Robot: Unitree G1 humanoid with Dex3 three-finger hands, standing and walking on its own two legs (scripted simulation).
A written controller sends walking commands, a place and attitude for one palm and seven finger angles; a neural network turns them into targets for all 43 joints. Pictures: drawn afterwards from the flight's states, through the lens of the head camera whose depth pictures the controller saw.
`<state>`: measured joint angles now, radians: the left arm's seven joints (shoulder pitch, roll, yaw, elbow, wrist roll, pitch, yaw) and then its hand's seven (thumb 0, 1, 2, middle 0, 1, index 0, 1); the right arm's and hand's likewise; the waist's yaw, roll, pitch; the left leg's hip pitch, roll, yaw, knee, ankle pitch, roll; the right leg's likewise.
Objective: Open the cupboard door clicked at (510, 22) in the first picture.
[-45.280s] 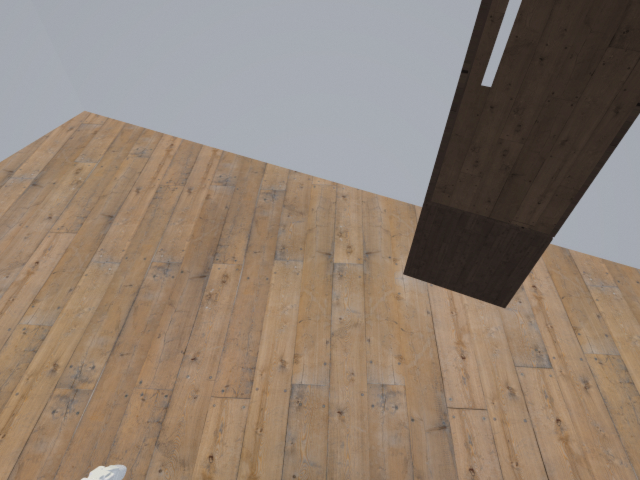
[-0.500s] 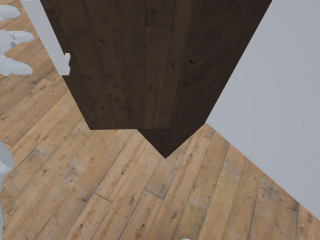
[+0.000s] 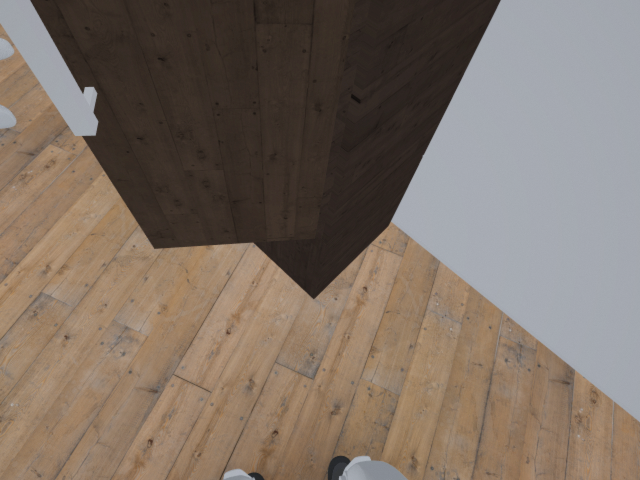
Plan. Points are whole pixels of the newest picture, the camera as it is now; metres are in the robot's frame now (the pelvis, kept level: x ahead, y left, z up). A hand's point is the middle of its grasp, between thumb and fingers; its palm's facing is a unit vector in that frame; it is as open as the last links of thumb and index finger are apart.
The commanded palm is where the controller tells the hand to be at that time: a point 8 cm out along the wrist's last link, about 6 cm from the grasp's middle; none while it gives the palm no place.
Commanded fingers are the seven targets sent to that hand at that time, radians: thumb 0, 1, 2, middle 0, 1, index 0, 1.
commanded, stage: slide the fingers in behind the handle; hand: left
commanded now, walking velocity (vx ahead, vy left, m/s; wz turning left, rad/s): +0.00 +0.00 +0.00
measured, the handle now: (50, 47) +0.55 +0.22 +0.17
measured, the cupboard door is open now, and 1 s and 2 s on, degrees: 50 50 49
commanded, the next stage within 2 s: close the thumb around the handle in 1.58 s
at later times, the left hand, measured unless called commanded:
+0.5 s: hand out of the picture +0.51 +0.26 +0.18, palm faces +0.01 -1.00 +0.02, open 14.0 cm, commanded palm +0.50 +0.30 +0.17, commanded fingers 0.00 -0.50 0.30 -0.30 -1.20 -0.30 -1.20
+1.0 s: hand (29, 76) +0.50 +0.22 +0.18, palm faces -0.01 -1.00 +0.01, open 14.0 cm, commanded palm +0.49 +0.25 +0.17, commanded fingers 0.00 -0.50 0.30 -0.30 -1.20 -0.30 -1.20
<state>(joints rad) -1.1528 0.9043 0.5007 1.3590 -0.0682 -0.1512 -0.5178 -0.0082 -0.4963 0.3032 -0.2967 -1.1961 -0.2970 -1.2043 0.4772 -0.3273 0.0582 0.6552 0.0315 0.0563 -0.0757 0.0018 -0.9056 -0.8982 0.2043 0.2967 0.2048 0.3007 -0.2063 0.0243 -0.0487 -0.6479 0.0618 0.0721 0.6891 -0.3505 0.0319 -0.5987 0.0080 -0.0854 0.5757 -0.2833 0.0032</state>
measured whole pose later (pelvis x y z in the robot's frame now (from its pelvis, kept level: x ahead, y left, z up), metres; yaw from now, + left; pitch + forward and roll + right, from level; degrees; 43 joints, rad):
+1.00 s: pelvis +0.00 +0.00 +0.00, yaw +2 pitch +14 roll -3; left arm -1.08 0.61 0.33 1.21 -0.15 -0.17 -0.37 -0.01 -0.50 0.30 -0.19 -1.17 -0.29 -1.20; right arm 0.44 -0.30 0.03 0.72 0.02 -0.01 -0.04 0.00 -0.91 -0.90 0.20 0.30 0.20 0.30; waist -0.13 0.03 -0.07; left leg -0.57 0.04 0.04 0.68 -0.35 0.03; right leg -0.51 -0.01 -0.11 0.57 -0.30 0.00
